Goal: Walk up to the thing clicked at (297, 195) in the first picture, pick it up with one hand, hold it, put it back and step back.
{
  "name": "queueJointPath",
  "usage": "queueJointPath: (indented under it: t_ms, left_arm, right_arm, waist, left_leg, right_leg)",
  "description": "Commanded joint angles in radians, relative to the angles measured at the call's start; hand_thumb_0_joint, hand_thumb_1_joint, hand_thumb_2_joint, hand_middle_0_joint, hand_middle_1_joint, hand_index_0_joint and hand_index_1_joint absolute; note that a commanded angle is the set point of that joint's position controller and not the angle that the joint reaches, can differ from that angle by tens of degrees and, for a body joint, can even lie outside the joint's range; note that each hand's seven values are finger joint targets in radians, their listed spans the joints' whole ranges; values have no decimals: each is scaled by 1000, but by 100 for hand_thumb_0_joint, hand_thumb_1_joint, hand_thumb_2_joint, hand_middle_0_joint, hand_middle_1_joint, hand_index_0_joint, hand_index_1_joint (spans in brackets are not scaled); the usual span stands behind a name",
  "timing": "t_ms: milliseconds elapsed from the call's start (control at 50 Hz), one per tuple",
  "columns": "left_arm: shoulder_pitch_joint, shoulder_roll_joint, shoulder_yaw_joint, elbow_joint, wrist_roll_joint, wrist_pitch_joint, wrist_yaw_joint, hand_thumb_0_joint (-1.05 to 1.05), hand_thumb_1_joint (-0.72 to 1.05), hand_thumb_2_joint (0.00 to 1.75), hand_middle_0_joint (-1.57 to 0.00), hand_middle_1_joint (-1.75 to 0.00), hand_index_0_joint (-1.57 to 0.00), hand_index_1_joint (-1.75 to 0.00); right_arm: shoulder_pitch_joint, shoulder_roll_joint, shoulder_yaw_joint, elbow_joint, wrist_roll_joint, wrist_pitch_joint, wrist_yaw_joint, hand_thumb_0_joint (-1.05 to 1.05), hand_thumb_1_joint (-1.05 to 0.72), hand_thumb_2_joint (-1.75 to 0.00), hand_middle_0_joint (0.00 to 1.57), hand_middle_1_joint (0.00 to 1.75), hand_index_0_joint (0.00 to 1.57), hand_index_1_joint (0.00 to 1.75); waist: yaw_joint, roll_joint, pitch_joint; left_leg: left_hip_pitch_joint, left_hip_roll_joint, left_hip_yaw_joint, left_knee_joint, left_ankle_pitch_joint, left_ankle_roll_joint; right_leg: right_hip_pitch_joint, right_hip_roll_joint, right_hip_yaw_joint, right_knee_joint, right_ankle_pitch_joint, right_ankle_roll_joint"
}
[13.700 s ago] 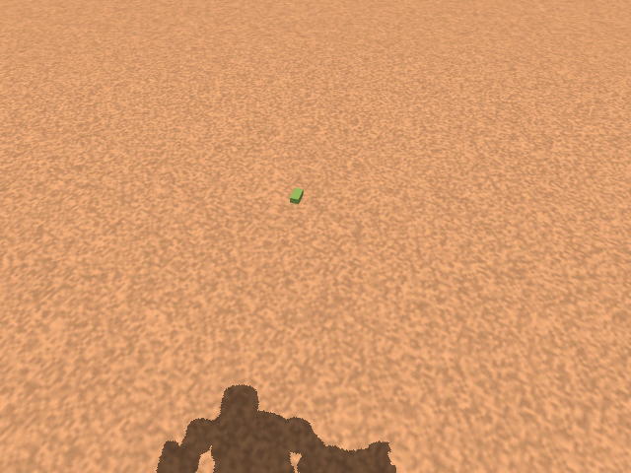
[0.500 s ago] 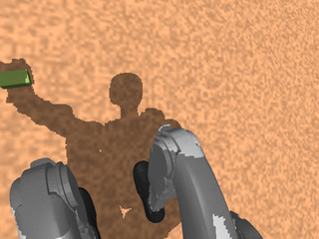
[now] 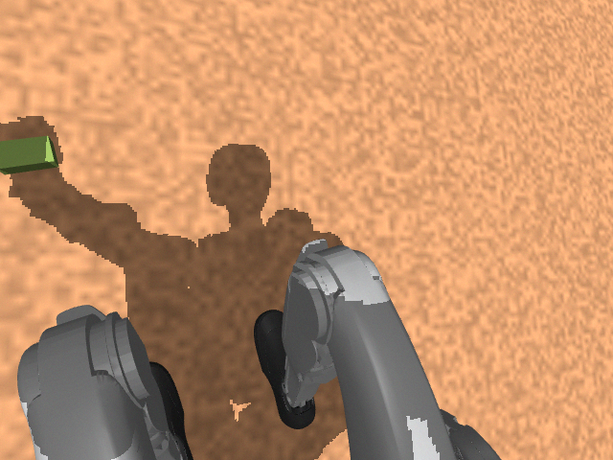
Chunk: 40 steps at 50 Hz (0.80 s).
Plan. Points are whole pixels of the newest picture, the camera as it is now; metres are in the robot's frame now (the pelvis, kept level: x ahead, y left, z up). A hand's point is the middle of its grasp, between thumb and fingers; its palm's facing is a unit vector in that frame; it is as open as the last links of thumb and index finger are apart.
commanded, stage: rise first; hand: left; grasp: from above
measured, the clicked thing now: (26, 155) +0.55 +0.25 -0.31
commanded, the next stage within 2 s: approach in 0.56 s
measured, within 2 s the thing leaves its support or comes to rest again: neither
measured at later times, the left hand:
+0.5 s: hand out of the picture +0.49 +0.30 -0.18, palm faces -0.48 -0.05 -0.88, open 10.1 cm
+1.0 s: hand (1, 116) +0.54 +0.24 -0.17, palm faces -0.38 -0.04 -0.92, open 10.8 cm
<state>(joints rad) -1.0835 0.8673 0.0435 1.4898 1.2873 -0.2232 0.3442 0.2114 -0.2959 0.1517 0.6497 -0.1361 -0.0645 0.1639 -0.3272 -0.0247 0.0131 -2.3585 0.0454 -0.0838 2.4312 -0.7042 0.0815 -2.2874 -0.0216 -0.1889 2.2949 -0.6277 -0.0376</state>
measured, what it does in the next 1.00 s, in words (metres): stands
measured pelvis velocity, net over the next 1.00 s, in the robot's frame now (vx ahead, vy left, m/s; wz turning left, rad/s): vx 0.00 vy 0.00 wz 0.00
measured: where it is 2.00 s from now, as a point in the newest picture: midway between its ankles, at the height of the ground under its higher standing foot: (232, 417)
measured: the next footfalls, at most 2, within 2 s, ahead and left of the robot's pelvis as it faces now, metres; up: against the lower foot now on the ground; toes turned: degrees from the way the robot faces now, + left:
none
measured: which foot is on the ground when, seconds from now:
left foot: down 0.00-1.00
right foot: down 0.00-1.00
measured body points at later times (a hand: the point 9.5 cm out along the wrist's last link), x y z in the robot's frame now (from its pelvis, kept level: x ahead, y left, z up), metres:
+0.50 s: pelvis +0.00 +0.00 +0.00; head +0.26 +0.09 +0.35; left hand +0.51 +0.30 -0.13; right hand +0.03 -0.27 -0.08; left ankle +0.07 +0.11 -0.29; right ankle +0.11 -0.10 -0.29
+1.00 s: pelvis +0.00 +0.00 +0.00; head +0.27 +0.09 +0.35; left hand +0.56 +0.24 -0.12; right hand +0.02 -0.27 -0.07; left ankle +0.07 +0.11 -0.29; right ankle +0.11 -0.10 -0.29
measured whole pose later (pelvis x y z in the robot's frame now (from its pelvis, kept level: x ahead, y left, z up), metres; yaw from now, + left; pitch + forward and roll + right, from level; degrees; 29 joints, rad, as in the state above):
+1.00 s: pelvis +0.00 +0.00 +0.00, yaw +0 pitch +36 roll -10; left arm -1.24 0.80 -0.04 1.53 1.31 -0.19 0.39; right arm 0.21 -0.29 0.17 0.65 -0.16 -0.09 0.16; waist -0.38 -0.03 0.01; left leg -2.36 0.04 -0.08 2.42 -0.71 0.07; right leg -2.30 -0.02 -0.18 2.29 -0.63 -0.04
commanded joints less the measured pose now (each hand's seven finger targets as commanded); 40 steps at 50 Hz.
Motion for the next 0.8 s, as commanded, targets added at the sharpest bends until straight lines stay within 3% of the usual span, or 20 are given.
queueJointPath:
  t_ms: [0, 80, 160, 220, 260, 420, 440, 460, 480, 500, 560, 640, 660, 680, 700, 740, 780]
  left_arm:
    - [-331, 191, 12, -162, -11, -8, 30, 0, 7, 50, -60, -51, -62, -50]
    - [-349, 223, 25, -135, -2, -8, 32, 0, 7, 50, -62, -50, -63, -49]
    - [-319, 189, 7, -117, 0, -9, 37, 0, 6, 51, -61, -49, -61, -49]
    - [-328, 241, 31, -140, 11, -7, 47, 0, 8, 49, -63, -49, -63, -48]
    - [-331, 205, 13, -130, 6, 0, 44, 0, 7, 49, -62, -50, -63, -49]
    - [-323, 240, 44, -83, -3, 1, 37, 0, 8, 49, -61, -51, -62, -50]
    - [-335, 245, 45, -99, 4, -2, 33, 0, 8, 49, -62, -49, -63, -49]
    - [-346, 215, 17, -109, -4, -7, 28, 0, 7, 49, -61, -51, -62, -50]
    - [-333, 244, 40, -111, 1, -9, 31, 0, 7, 49, -61, -51, -62, -50]
    - [-339, 226, 23, -120, 3, -13, 29, 0, 7, 49, -61, -50, -62, -49]
    - [-340, 263, 46, -131, 7, -17, 32, 0, 7, 50, -60, -52, -62, -50]
    - [-336, 223, 30, -160, 7, -24, 32, 0, 3, 54, -63, -47, -61, -50]
    - [-342, 251, 53, -168, 11, -25, 39, 0, 5, 51, -57, -52, -59, -51]
    - [-350, 203, 22, -177, 8, -26, 37, 0, 5, 51, -56, -55, -58, -52]
    - [-372, 195, 21, -185, 0, -26, 41, 0, 3, 52, -54, -57, -57, -54]
    - [-416, 110, -35, -146, -12, -22, 37, 0, 2, 53, -51, -60, -55, -57]
    - [-468, 102, -52, -151, -17, -19, 43, 0, -1, 56, -51, -60, -53, -58]
  right_arm:
    - [238, -281, -94, 18, 0, 5, -17, 0, -91, -90, 20, 30, 20, 30]
    - [247, -277, -87, 23, -3, 9, -16, 0, -91, -90, 20, 30, 20, 30]
    - [232, -274, -87, 9, -3, 3, -18, 0, -91, -90, 20, 30, 20, 30]
    - [231, -276, -88, 5, -1, 5, -20, 0, -91, -90, 20, 30, 20, 30]
    - [234, -267, -86, 7, 0, 4, -17, 0, -91, -90, 20, 30, 20, 30]
    - [232, -279, -80, 7, -5, 0, -22, 0, -91, -90, 20, 30, 20, 30]
    - [240, -285, -81, 3, -5, -1, -21, 0, -91, -90, 20, 30, 20, 30]
    - [221, -270, -76, -1, -4, -3, -21, 0, -91, -90, 20, 30, 20, 30]
    - [225, -274, -79, 5, -5, 0, -23, 0, -91, -90, 20, 30, 20, 30]
    - [226, -277, -80, 0, -5, -2, -23, 0, -91, -90, 20, 30, 20, 30]
    - [239, -285, -85, 8, -5, 1, -22, 0, -91, -90, 20, 30, 20, 30]
    - [233, -282, -87, -3, -10, 0, -22, 0, -91, -90, 20, 30, 20, 30]
    - [242, -283, -91, 7, -11, 3, -22, 0, -90, -89, 20, 30, 20, 30]
    - [247, -278, -90, 1, -9, 2, -19, 0, -90, -89, 20, 30, 20, 30]
    - [248, -274, -90, 10, -8, 3, -20, 0, -90, -89, 20, 30, 20, 30]
    - [253, -267, -88, 22, -12, -3, -17, 0, -90, -89, 20, 30, 20, 30]
    - [263, -275, -83, 27, -17, -8, -22, 0, -90, -89, 20, 30, 20, 30]
  waist:
    - [-24, 429, -692]
    - [-37, 378, -663]
    - [-21, 398, -649]
    - [-8, 422, -702]
    - [-19, 413, -688]
    - [-32, 349, -649]
    - [-38, 358, -645]
    - [-23, 376, -670]
    - [-22, 384, -682]
    - [-24, 400, -685]
    - [-25, 414, -688]
    - [-24, 428, -678]
    - [-20, 443, -699]
    - [-32, 456, -703]
    - [-37, 440, -726]
    - [-74, 418, -671]
    - [-100, 404, -643]
  left_leg:
    - [590, -29, -41, -274, 244, -62]
    - [525, -35, -15, -244, 230, -47]
    - [538, -37, -20, -272, 191, -54]
    - [548, -38, -12, -266, 223, -54]
    - [542, -38, -4, -260, 232, -50]
    - [464, -40, -1, -248, 188, -39]
    - [473, -42, -4, -252, 195, -41]
    - [481, -42, -2, -258, 186, -44]
    - [502, -38, -5, -258, 189, -46]
    - [523, -38, -11, -258, 200, -50]
    - [542, -36, -17, -257, 217, -54]
    - [560, -38, -18, -255, 242, -60]
    - [573, -35, -21, -262, 241, -60]
    - [586, -34, -22, -261, 264, -62]
    - [583, -34, -23, -263, 251, -59]
    - [564, -32, -25, -254, 225, -56]
    - [528, -36, -17, -244, 193, -48]
  right_leg:
    - [316, 54, -2, -184, 220, -9]
    - [351, 58, 13, -200, 222, -3]
    - [320, 53, 7, -203, 184, -8]
    - [360, 54, 10, -198, 212, -6]
    - [357, 56, 14, -200, 222, -6]
    - [383, 57, 17, -213, 186, -1]
    - [373, 53, 17, -209, 188, -2]
    - [371, 57, 16, -207, 181, -6]
    - [382, 59, 13, -208, 182, -5]
    - [360, 55, 12, -202, 190, -7]
    - [348, 55, 8, -193, 198, -9]
    - [328, 51, 6, -193, 211, -14]
    - [335, 52, 2, -190, 209, -12]
    - [336, 52, 1, -186, 230, -11]
    - [342, 55, -1, -189, 224, -9]
    - [302, 56, -3, -198, 215, -8]
    - [309, 57, -2, -215, 199, -3]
